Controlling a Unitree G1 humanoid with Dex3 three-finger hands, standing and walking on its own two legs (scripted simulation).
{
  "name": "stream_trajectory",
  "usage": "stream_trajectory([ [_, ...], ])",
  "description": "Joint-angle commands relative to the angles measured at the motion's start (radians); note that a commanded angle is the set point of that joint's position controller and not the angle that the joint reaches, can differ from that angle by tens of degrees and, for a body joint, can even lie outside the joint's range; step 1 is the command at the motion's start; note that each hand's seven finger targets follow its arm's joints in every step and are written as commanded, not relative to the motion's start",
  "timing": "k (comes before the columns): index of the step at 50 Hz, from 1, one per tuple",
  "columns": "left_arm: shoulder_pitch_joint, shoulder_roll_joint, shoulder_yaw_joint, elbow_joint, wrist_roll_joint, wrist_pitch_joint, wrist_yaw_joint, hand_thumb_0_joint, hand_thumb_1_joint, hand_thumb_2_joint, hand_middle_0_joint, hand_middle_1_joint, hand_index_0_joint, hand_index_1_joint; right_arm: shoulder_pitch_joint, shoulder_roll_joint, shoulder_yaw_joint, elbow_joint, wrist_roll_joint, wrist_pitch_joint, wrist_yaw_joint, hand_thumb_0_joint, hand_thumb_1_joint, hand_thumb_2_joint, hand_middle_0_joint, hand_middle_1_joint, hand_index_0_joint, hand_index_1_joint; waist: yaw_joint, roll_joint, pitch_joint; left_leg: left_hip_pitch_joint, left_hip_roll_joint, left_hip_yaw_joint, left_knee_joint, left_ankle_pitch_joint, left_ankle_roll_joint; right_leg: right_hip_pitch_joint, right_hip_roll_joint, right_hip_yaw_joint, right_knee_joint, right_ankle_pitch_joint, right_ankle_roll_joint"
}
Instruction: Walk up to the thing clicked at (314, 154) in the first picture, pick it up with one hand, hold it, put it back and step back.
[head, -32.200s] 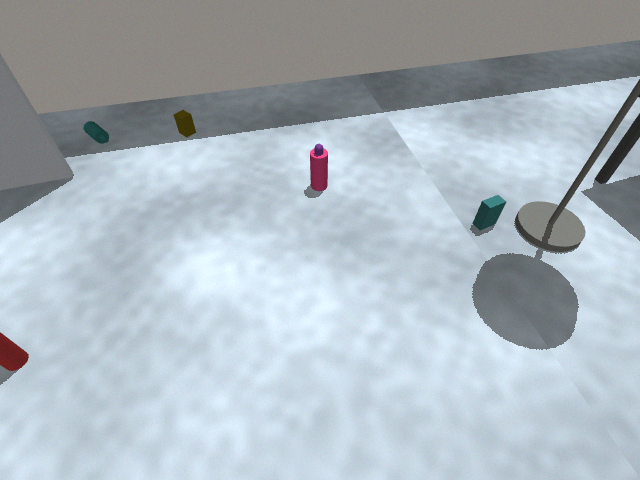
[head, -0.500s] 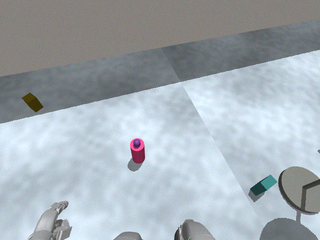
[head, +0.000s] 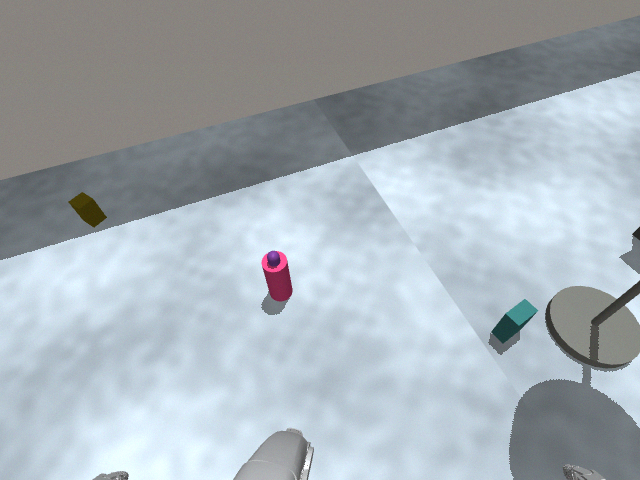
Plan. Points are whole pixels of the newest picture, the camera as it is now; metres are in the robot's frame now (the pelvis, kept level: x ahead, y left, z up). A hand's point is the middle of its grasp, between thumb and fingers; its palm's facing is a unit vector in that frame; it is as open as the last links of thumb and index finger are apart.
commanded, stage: step back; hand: left
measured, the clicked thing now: (277, 273) +0.77 +0.24 -0.64
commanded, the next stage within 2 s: stand in 1.64 s
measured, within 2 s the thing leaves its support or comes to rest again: neither
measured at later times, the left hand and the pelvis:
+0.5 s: hand out of the picture -0.09 +0.24 -0.15, palm faces +0.00 -0.92 -0.39, open 7.4 cm; pelvis -0.18 -0.04 -0.01, yaw +0 degrees
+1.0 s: hand out of the picture -0.20 +0.24 -0.14, palm faces +0.08 -0.92 -0.39, open 7.4 cm; pelvis -0.24 -0.04 +0.01, yaw +5 degrees
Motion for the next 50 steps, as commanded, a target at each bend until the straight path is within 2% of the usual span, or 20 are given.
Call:
stream_trajectory([
  [1, -0.133, 0.257, 0.069, -0.148, 0.009, -0.039, 0.028, 0.000, 0.900, 0.900, -0.200, -0.300, -0.200, -0.300, 0.047, -0.161, -0.034, -0.058, -0.001, -0.040, -0.012, 0.000, -0.900, -0.900, 0.200, 0.300, 0.200, 0.300, -0.012, -0.179, -0.106, 0.091, -0.009, 0.022, -0.015, -0.044, -0.008, -0.008, -0.184, 0.119, -0.188, 0.361, -0.181],
  [5, -0.062, 0.260, 0.063, -0.141, -0.003, -0.026, 0.033, 0.000, 0.900, 0.900, -0.200, -0.300, -0.200, -0.300, 0.041, -0.136, -0.030, -0.061, -0.016, -0.050, -0.013, 0.000, -0.900, -0.900, 0.200, 0.300, 0.200, 0.300, 0.022, -0.217, -0.163, 0.113, 0.046, 0.106, -0.373, -0.040, -0.004, 0.201, -0.223, 0.156, -0.099, 0.517, -0.181],
  [7, -0.084, 0.265, 0.049, -0.150, -0.019, -0.012, 0.028, 0.000, 0.900, 0.900, -0.200, -0.300, -0.200, -0.300, 0.115, -0.140, -0.037, -0.025, -0.020, -0.051, -0.012, 0.000, -0.900, -0.900, 0.200, 0.300, 0.200, 0.300, -0.020, -0.182, -0.187, 0.275, 0.047, 0.135, -0.624, 0.188, 0.013, 0.126, -0.191, 0.128, -0.018, 0.489, -0.138],
  [8, -0.073, 0.236, 0.037, -0.157, -0.022, -0.008, 0.027, 0.000, 0.900, 0.900, -0.200, -0.300, -0.200, -0.300, 0.114, -0.170, -0.048, -0.024, -0.028, -0.053, -0.014, 0.000, -0.900, -0.900, 0.200, 0.300, 0.200, 0.300, -0.015, -0.122, -0.206, 0.349, 0.121, 0.023, -0.662, 0.297, 0.042, 0.044, -0.155, 0.110, 0.023, 0.366, -0.091],
  [9, -0.049, 0.194, 0.026, -0.163, -0.026, -0.007, 0.022, 0.000, 0.900, 0.900, -0.200, -0.300, -0.200, -0.300, 0.089, -0.265, -0.070, -0.032, -0.041, -0.053, -0.012, 0.000, -0.900, -0.900, 0.200, 0.300, 0.200, 0.300, -0.002, 0.097, -0.207, 0.428, 0.345, -0.273, -0.684, 0.443, 0.140, -0.166, -0.025, 0.026, 0.179, 0.093, -0.028],
  [10, -0.142, 0.227, 0.045, -0.176, -0.031, -0.007, 0.039, 0.000, 0.900, 0.900, -0.200, -0.300, -0.200, -0.300, 0.060, -0.361, -0.086, -0.056, -0.032, -0.051, -0.003, 0.000, -0.900, -0.900, 0.200, 0.300, 0.200, 0.300, -0.061, 0.239, -0.199, 0.274, 0.504, -0.434, -0.726, 0.575, 0.291, -0.150, 0.059, -0.003, 0.376, -0.300, -0.004],
  [12, -0.143, 0.228, 0.052, -0.147, -0.031, 0.001, 0.041, 0.000, 0.900, 0.900, -0.200, -0.300, -0.200, -0.300, 0.015, -0.278, -0.069, -0.052, -0.036, -0.062, -0.013, 0.000, -0.900, -0.900, 0.200, 0.300, 0.200, 0.300, -0.029, 0.090, -0.168, 0.256, 0.432, -0.280, -0.667, 0.673, 0.278, -0.163, 0.081, 0.146, 0.585, -0.258, -0.018],
  [16, -0.039, 0.215, 0.054, -0.097, -0.032, -0.002, 0.030, 0.000, 0.900, 0.900, -0.200, -0.300, -0.200, -0.300, -0.044, -0.212, -0.047, -0.070, -0.037, -0.054, -0.017, 0.000, -0.900, -0.900, 0.200, 0.300, 0.200, 0.300, 0.010, 0.113, -0.135, 0.265, 0.330, -0.116, -0.614, 0.652, 0.235, -0.172, 0.095, 0.097, 0.589, -0.188, 0.011],
  [21, -0.037, 0.206, 0.041, -0.080, -0.020, -0.036, 0.018, 0.000, 0.900, 0.900, -0.200, -0.300, -0.200, -0.300, 0.015, -0.231, -0.059, -0.067, -0.041, -0.039, -0.008, 0.000, -0.900, -0.900, 0.200, 0.300, 0.200, 0.300, -0.047, 0.173, -0.227, 0.409, 0.332, -0.125, -0.594, 0.385, 0.224, -0.070, 0.028, -0.021, 0.084, -0.177, 0.018],
  [24, 0.089, 0.205, 0.051, 0.010, -0.012, -0.055, 0.015, 0.000, 0.900, 0.900, -0.200, -0.300, -0.200, -0.300, -0.015, -0.240, -0.057, -0.064, -0.035, -0.013, 0.005, 0.000, -0.900, -0.900, 0.200, 0.300, 0.200, 0.300, 0.009, 0.156, -0.217, 0.223, 0.276, -0.059, -0.544, 0.120, 0.148, 0.151, 0.060, -0.076, -0.240, -0.011, -0.028],
  [25, 0.098, 0.256, 0.069, 0.019, 0.002, -0.061, 0.016, 0.000, 0.900, 0.900, -0.200, -0.300, -0.200, -0.300, -0.003, -0.186, -0.044, -0.068, -0.032, -0.011, 0.009, 0.000, -0.900, -0.900, 0.200, 0.300, 0.200, 0.300, 0.002, 0.028, -0.178, 0.037, 0.205, -0.020, -0.427, -0.023, 0.089, 0.211, -0.017, 0.112, -0.263, -0.112, -0.061],
  [26, 0.065, 0.355, 0.092, -0.014, 0.009, -0.065, 0.017, 0.000, 0.900, 0.900, -0.200, -0.300, -0.200, -0.300, -0.052, -0.131, -0.028, -0.102, -0.027, -0.020, 0.005, 0.000, -0.900, -0.900, 0.200, 0.300, 0.200, 0.300, 0.038, -0.205, -0.131, -0.099, 0.041, 0.029, -0.252, -0.097, 0.024, 0.095, -0.259, 0.463, -0.399, -0.362, -0.150],
  [27, -0.033, 0.424, 0.101, -0.038, 0.011, -0.065, 0.020, 0.000, 0.900, 0.900, -0.200, -0.300, -0.200, -0.300, -0.096, -0.176, -0.048, -0.091, -0.032, -0.016, -0.007, 0.000, -0.900, -0.900, 0.200, 0.300, 0.200, 0.300, 0.053, -0.214, -0.058, -0.001, 0.065, -0.072, -0.078, -0.123, -0.006, -0.183, -0.416, 0.593, -0.459, -0.465, -0.264],
  [30, -0.147, 0.303, 0.071, -0.054, 0.002, -0.085, 0.030, 0.000, 0.900, 0.900, -0.200, -0.300, -0.200, -0.300, -0.018, -0.182, -0.048, -0.025, -0.015, -0.029, 0.002, 0.000, -0.900, -0.900, 0.200, 0.300, 0.200, 0.300, -0.028, -0.069, -0.014, -0.003, 0.022, -0.069, 0.031, 0.049, -0.003, -0.121, -0.232, 0.268, -0.343, -0.173, -0.166],
  [36, -0.024, 0.311, 0.078, -0.009, 0.010, -0.098, 0.016, 0.000, 0.900, 0.900, -0.200, -0.300, -0.200, -0.300, -0.037, -0.164, -0.040, -0.007, -0.036, -0.058, 0.033, 0.000, -0.900, -0.900, 0.200, 0.300, 0.200, 0.300, 0.053, -0.189, -0.045, 0.040, 0.087, 0.035, -0.312, -0.044, -0.018, 0.064, -0.239, 0.251, -0.335, -0.341, -0.173],
  [40, -0.035, 0.263, 0.035, -0.001, -0.004, -0.077, 0.004, 0.000, 0.900, 0.900, -0.200, -0.300, -0.200, -0.300, 0.076, -0.159, -0.055, 0.072, -0.032, -0.086, 0.030, 0.000, -0.900, -0.900, 0.200, 0.300, 0.200, 0.300, -0.016, -0.096, -0.101, 0.425, 0.050, 0.104, -0.672, 0.097, 0.024, -0.074, -0.156, 0.086, -0.161, -0.143, -0.109],
  [42, -0.096, 0.213, 0.020, -0.005, -0.029, -0.075, 0.004, 0.000, 0.900, 0.900, -0.200, -0.300, -0.200, -0.300, 0.122, -0.287, -0.078, 0.076, -0.040, -0.090, 0.025, 0.000, -0.900, -0.900, 0.200, 0.300, 0.200, 0.300, -0.062, 0.167, -0.102, 0.393, 0.373, -0.464, -0.850, -0.426, 0.184, -0.276, 0.013, -0.091, 0.129, -0.236, -0.016],
  [43, -0.109, 0.271, 0.040, 0.002, -0.021, -0.077, 0.006, 0.000, 0.900, 0.900, -0.200, -0.300, -0.200, -0.300, 0.098, -0.310, -0.084, 0.057, -0.038, -0.095, 0.028, 0.000, -0.900, -0.900, 0.200, 0.300, 0.200, 0.300, -0.061, 0.116, -0.042, 0.279, 0.426, -0.516, -0.891, -0.443, 0.249, -0.230, -0.018, -0.013, 0.247, -0.233, -0.015],
  [45, -0.074, 0.244, 0.034, 0.022, -0.027, -0.087, -0.002, 0.000, 0.900, 0.900, -0.200, -0.300, -0.200, -0.300, 0.043, -0.241, -0.061, 0.050, -0.042, -0.105, 0.021, 0.000, -0.900, -0.900, 0.200, 0.300, 0.200, 0.300, -0.024, 0.069, -0.040, 0.314, 0.353, -0.360, -0.824, -0.214, 0.212, -0.225, -0.052, 0.015, 0.224, -0.149, -0.018],
  [50, 0.028, 0.209, 0.036, 0.084, -0.023, -0.103, -0.006, 0.000, 0.900, 0.900, -0.200, -0.300, -0.200, -0.300, -0.008, -0.214, -0.058, 0.044, -0.038, -0.082, 0.030, 0.000, -0.900, -0.900, 0.200, 0.300, 0.200, 0.300, 0.005, 0.172, -0.085, 0.176, 0.263, -0.130, -0.724, -0.104, 0.148, 0.081, 0.014, -0.101, -0.116, -0.034, -0.013],
])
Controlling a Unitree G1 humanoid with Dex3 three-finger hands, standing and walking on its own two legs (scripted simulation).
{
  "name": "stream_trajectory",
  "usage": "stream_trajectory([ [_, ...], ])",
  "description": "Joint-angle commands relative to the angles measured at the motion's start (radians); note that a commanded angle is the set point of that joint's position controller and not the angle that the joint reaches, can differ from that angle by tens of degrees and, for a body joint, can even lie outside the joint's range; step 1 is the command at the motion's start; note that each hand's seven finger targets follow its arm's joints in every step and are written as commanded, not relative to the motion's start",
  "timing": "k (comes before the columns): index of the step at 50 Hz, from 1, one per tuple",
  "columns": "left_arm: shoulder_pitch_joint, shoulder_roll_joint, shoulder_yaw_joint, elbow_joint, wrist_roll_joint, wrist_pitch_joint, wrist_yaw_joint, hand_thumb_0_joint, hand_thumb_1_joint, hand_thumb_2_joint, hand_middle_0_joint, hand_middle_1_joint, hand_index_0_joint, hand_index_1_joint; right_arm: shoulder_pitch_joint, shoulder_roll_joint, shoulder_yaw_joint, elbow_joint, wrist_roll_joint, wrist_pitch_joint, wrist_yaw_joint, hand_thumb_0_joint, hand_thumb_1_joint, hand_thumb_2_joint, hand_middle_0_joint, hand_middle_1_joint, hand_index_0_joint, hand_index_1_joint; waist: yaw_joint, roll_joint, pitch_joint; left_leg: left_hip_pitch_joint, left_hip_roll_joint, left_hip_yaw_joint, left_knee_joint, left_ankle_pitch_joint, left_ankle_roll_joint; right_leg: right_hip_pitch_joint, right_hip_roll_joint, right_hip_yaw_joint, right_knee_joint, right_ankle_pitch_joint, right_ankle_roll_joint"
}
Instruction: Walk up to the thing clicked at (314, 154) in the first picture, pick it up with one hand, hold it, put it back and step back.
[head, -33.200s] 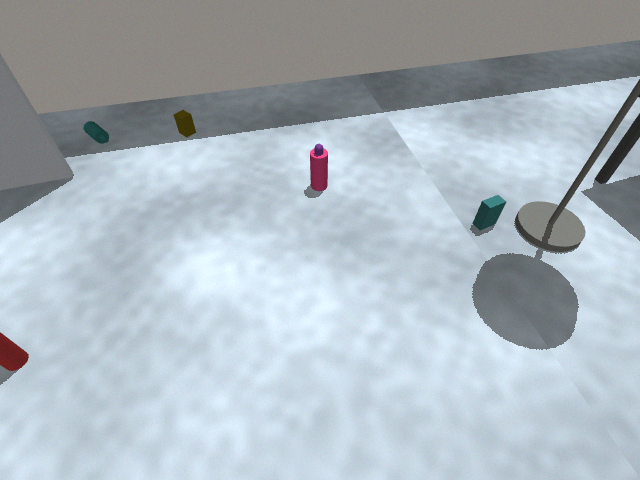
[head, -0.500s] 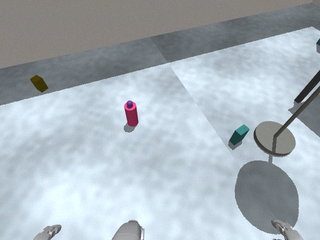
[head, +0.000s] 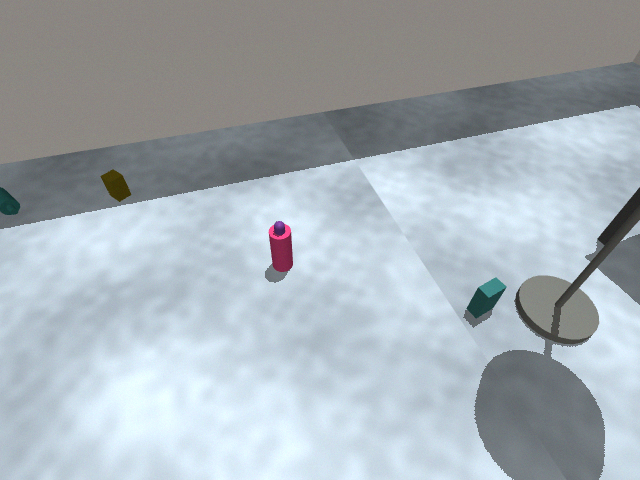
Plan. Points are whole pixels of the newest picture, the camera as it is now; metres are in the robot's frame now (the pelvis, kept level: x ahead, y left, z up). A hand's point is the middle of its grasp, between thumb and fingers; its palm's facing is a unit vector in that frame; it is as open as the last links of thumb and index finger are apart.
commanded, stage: step back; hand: left
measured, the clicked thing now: (281, 244) +1.03 +0.20 -0.64
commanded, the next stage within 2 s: stand in 0.64 s
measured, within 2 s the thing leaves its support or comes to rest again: neither
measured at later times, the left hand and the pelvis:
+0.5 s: hand out of the picture +0.13 +0.27 -0.16, palm faces +0.02 -0.94 -0.35, open 7.4 cm; pelvis +0.05 +0.01 +0.00, yaw +0 degrees
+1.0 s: hand out of the picture +0.14 +0.26 -0.14, palm faces -0.03 -0.94 -0.33, open 7.4 cm; pelvis +0.05 +0.02 +0.02, yaw +0 degrees
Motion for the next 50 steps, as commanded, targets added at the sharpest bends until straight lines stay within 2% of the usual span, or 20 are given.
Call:
stream_trajectory([
  [1, 0.025, 0.150, 0.040, -0.042, 0.005, -0.047, 0.014, 0.000, 0.900, 0.900, -0.200, -0.300, -0.200, -0.300, -0.112, -0.260, -0.060, -0.091, 0.009, -0.002, -0.016, 0.000, -0.900, -0.900, 0.200, 0.300, 0.200, 0.300, 0.047, 0.171, -0.013, -0.158, 0.154, -0.179, -0.157, -0.276, 0.097, 0.199, 0.050, -0.066, -0.294, 0.145, -0.004],
  [2, 0.047, 0.164, 0.050, -0.029, 0.011, -0.050, 0.022, 0.000, 0.900, 0.900, -0.200, -0.300, -0.200, -0.300, -0.085, -0.213, -0.045, -0.090, 0.015, 0.005, -0.019, 0.000, -0.900, -0.900, 0.200, 0.300, 0.200, 0.300, 0.062, 0.091, -0.027, -0.241, 0.125, -0.149, -0.062, -0.270, 0.060, 0.316, 0.026, 0.005, -0.345, 0.142, -0.010],
  [3, 0.073, 0.224, 0.066, -0.034, 0.025, -0.058, 0.032, 0.000, 0.900, 0.900, -0.200, -0.300, -0.200, -0.300, -0.098, -0.160, -0.029, -0.109, 0.021, 0.004, -0.020, 0.000, -0.900, -0.900, 0.200, 0.300, 0.200, 0.300, 0.083, -0.074, -0.027, -0.385, 0.022, -0.085, 0.145, -0.253, 0.011, 0.364, -0.141, 0.311, -0.460, -0.049, -0.067],
  [4, 0.039, 0.301, 0.076, -0.045, 0.023, -0.061, 0.033, 0.000, 0.900, 0.900, -0.200, -0.300, -0.200, -0.300, -0.121, -0.178, -0.036, -0.105, 0.015, 0.008, -0.031, 0.000, -0.900, -0.900, 0.200, 0.300, 0.200, 0.300, 0.086, -0.130, 0.015, -0.356, -0.027, -0.071, 0.298, -0.295, -0.002, 0.192, -0.334, 0.532, -0.577, -0.298, -0.162],
  [5, -0.036, 0.306, 0.080, -0.080, 0.020, -0.064, 0.031, 0.000, 0.900, 0.900, -0.200, -0.300, -0.200, -0.300, -0.095, -0.235, -0.053, -0.089, 0.011, 0.003, -0.035, 0.000, -0.900, -0.900, 0.200, 0.300, 0.200, 0.300, 0.057, -0.073, 0.077, -0.324, 0.025, -0.100, 0.367, -0.274, -0.011, 0.096, -0.397, 0.575, -0.574, -0.281, -0.233],
  [8, -0.073, 0.231, 0.057, -0.079, 0.010, -0.077, 0.035, 0.000, 0.900, 0.900, -0.200, -0.300, -0.200, -0.300, -0.054, -0.213, -0.049, -0.049, 0.016, -0.009, -0.028, 0.000, -0.900, -0.900, 0.200, 0.300, 0.200, 0.300, 0.029, -0.045, 0.065, -0.251, 0.054, -0.105, 0.303, -0.170, -0.008, 0.093, -0.280, 0.333, -0.491, 0.050, -0.167],
  [11, -0.101, 0.222, 0.047, -0.081, 0.006, -0.073, 0.027, 0.000, 0.900, 0.900, -0.200, -0.300, -0.200, -0.300, -0.036, -0.189, -0.042, -0.033, 0.014, -0.017, -0.019, 0.000, -0.900, -0.900, 0.200, 0.300, 0.200, 0.300, 0.021, -0.122, -0.013, -0.111, 0.047, 0.006, 0.122, -0.141, -0.015, 0.109, -0.226, 0.174, -0.402, 0.339, -0.140],
  [14, -0.111, 0.190, 0.021, -0.079, -0.007, -0.054, 0.028, 0.000, 0.900, 0.900, -0.200, -0.300, -0.200, -0.300, -0.041, -0.172, -0.048, -0.010, 0.010, -0.025, -0.027, 0.000, -0.900, -0.900, 0.200, 0.300, 0.200, 0.300, -0.005, -0.070, -0.058, 0.077, 0.016, 0.051, -0.116, 0.120, -0.003, 0.071, -0.159, 0.066, -0.232, 0.560, -0.076],
  [15, -0.093, 0.163, 0.008, -0.085, -0.012, -0.052, 0.029, 0.000, 0.900, 0.900, -0.200, -0.300, -0.200, -0.300, -0.038, -0.199, -0.053, -0.009, 0.007, -0.028, -0.033, 0.000, -0.900, -0.900, 0.200, 0.300, 0.200, 0.300, -0.002, -0.017, -0.093, 0.145, 0.070, -0.016, -0.110, 0.258, 0.019, 0.045, -0.129, 0.042, -0.171, 0.583, -0.042],
  [16, -0.082, 0.132, -0.003, -0.085, -0.026, -0.046, 0.030, 0.000, 0.900, 0.900, -0.200, -0.300, -0.200, -0.300, -0.076, -0.239, -0.051, -0.022, 0.007, -0.032, -0.038, 0.000, -0.900, -0.900, 0.200, 0.300, 0.200, 0.300, 0.014, 0.085, -0.122, 0.129, 0.203, -0.192, -0.141, 0.280, 0.069, 0.016, -0.052, 0.008, -0.129, 0.421, 0.003],
  [17, -0.079, 0.148, 0.003, -0.061, -0.034, -0.037, 0.034, 0.000, 0.900, 0.900, -0.200, -0.300, -0.200, -0.300, -0.121, -0.277, -0.050, -0.031, 0.022, -0.029, -0.036, 0.000, -0.900, -0.900, 0.200, 0.300, 0.200, 0.300, 0.027, 0.122, -0.119, 0.019, 0.272, -0.258, -0.150, 0.223, 0.147, 0.099, -0.014, -0.001, -0.121, 0.182, 0.010],
  [18, -0.086, 0.145, -0.002, -0.051, -0.026, -0.039, 0.036, 0.000, 0.900, 0.900, -0.200, -0.300, -0.200, -0.300, -0.151, -0.268, -0.045, -0.025, 0.022, -0.025, -0.034, 0.000, -0.900, -0.900, 0.200, 0.300, 0.200, 0.300, 0.034, 0.113, -0.108, 0.004, 0.277, -0.243, -0.142, 0.252, 0.146, 0.137, -0.018, 0.013, -0.176, 0.146, 0.003],
  [19, -0.086, 0.142, -0.007, -0.038, -0.021, -0.043, 0.037, 0.000, 0.900, 0.900, -0.200, -0.300, -0.200, -0.300, -0.179, -0.252, -0.037, -0.019, 0.021, -0.022, -0.034, 0.000, -0.900, -0.900, 0.200, 0.300, 0.200, 0.300, 0.043, 0.110, -0.114, 0.008, 0.242, -0.193, -0.125, 0.273, 0.114, 0.153, -0.035, 0.029, -0.228, 0.202, -0.007],
  [21, -0.080, 0.175, 0.001, -0.019, -0.019, -0.054, 0.038, 0.000, 0.900, 0.900, -0.200, -0.300, -0.200, -0.300, -0.198, -0.219, -0.024, -0.011, 0.026, -0.020, -0.036, 0.000, -0.900, -0.900, 0.200, 0.300, 0.200, 0.300, 0.033, 0.105, -0.119, 0.001, 0.155, -0.086, -0.070, 0.326, 0.043, 0.200, -0.074, 0.068, -0.292, 0.408, -0.013],
  [24, -0.106, 0.187, 0.002, -0.007, -0.024, -0.054, 0.041, 0.000, 0.900, 0.900, -0.200, -0.300, -0.200, -0.300, -0.196, -0.212, -0.022, 0.019, 0.029, -0.018, -0.039, 0.000, -0.900, -0.900, 0.200, 0.300, 0.200, 0.300, 0.017, 0.091, -0.150, 0.076, 0.132, -0.040, -0.055, 0.416, 0.025, 0.204, -0.101, 0.074, -0.274, 0.565, -0.021],
  [31, -0.153, 0.166, -0.011, 0.021, -0.017, -0.046, 0.042, 0.000, 0.900, 0.900, -0.200, -0.300, -0.200, -0.300, -0.276, -0.200, -0.017, 0.051, 0.027, -0.011, -0.036, 0.000, -0.900, -0.900, 0.200, 0.300, 0.200, 0.300, 0.018, 0.055, -0.117, 0.093, 0.157, -0.046, -0.145, 0.317, 0.031, 0.196, -0.086, 0.065, -0.342, 0.483, -0.002],
  [32, -0.157, 0.123, -0.030, 0.042, -0.022, -0.042, 0.035, 0.000, 0.900, 0.900, -0.200, -0.300, -0.200, -0.300, -0.248, -0.207, -0.008, 0.057, 0.038, -0.014, -0.032, 0.000, -0.900, -0.900, 0.200, 0.300, 0.200, 0.300, 0.003, 0.064, -0.121, 0.123, 0.158, -0.065, -0.178, 0.340, 0.026, 0.202, -0.093, 0.066, -0.384, 0.467, 0.004],
  [39, -0.186, 0.146, -0.032, 0.067, -0.018, -0.046, 0.033, 0.000, 0.900, 0.900, -0.200, -0.300, -0.200, -0.300, -0.268, -0.196, -0.006, 0.081, 0.038, -0.021, -0.027, 0.000, -0.900, -0.900, 0.200, 0.300, 0.200, 0.300, 0.002, 0.030, -0.151, 0.206, 0.161, -0.044, -0.214, 0.439, 0.009, 0.253, -0.111, 0.057, -0.435, 0.539, 0.013],
  [43, -0.187, 0.139, -0.034, 0.080, -0.016, -0.043, 0.031, 0.000, 0.900, 0.900, -0.200, -0.300, -0.200, -0.300, -0.288, -0.197, -0.005, 0.089, 0.037, -0.019, -0.026, 0.000, -0.900, -0.900, 0.200, 0.300, 0.200, 0.300, 0.008, 0.039, -0.112, 0.181, 0.155, -0.043, -0.248, 0.334, 0.001, 0.238, -0.111, 0.059, -0.476, 0.453, 0.018],
  [50, -0.189, 0.147, -0.032, 0.087, -0.017, -0.042, 0.030, 0.000, 0.900, 0.900, -0.200, -0.300, -0.200, -0.300, -0.261, -0.197, -0.002, 0.109, 0.036, -0.018, -0.025, 0.000, -0.900, -0.900, 0.200, 0.300, 0.200, 0.300, 0.002, 0.038, -0.102, 0.164, 0.151, -0.039, -0.275, 0.279, -0.007, 0.240, -0.116, 0.067, -0.495, 0.401, 0.012],
])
